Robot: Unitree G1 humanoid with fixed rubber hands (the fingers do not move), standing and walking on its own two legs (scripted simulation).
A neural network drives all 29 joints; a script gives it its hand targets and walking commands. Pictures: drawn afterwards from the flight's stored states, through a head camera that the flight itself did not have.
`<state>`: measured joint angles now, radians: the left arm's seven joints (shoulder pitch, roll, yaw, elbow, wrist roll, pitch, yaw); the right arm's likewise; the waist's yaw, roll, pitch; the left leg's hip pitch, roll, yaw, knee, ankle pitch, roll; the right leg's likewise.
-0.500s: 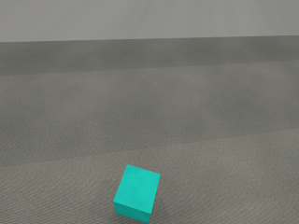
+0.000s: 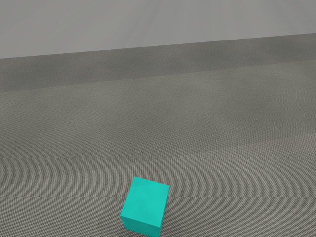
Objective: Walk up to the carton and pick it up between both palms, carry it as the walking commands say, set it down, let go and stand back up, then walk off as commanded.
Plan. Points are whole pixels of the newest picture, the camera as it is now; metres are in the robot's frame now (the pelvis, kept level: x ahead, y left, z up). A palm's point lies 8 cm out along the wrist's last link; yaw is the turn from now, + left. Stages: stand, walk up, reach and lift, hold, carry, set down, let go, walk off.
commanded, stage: walk up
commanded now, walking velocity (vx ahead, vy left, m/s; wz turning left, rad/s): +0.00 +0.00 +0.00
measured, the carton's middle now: (147, 207) +0.41 +0.06 -0.66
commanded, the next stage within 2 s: none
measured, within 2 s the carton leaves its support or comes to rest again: neither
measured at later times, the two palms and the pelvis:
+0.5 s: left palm out of the picture -0.02 +0.19 -0.15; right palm out of the picture -0.02 -0.22 -0.15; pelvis +0.01 -0.01 +0.00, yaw +0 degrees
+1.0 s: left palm out of the picture -0.01 +0.19 -0.14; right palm out of the picture -0.01 -0.23 -0.15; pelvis +0.03 -0.02 +0.00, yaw -2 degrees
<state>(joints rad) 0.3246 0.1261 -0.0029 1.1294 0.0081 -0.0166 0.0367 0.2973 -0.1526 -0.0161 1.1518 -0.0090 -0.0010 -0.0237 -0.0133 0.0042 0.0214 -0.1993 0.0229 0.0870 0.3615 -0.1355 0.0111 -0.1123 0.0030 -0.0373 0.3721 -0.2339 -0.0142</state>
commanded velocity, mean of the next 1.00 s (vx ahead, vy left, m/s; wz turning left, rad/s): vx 0.00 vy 0.02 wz -0.03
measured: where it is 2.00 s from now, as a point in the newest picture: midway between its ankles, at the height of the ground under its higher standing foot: outside the picture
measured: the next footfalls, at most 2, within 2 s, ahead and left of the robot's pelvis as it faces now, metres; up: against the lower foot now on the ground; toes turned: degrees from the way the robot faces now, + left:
left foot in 1.36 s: +0.08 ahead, +0.25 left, +0.00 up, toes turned -21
right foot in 1.80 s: -0.02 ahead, +0.04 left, +0.00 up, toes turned -10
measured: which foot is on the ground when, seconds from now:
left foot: down 0.00-0.96, up 0.98-1.00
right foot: down 0.00-1.00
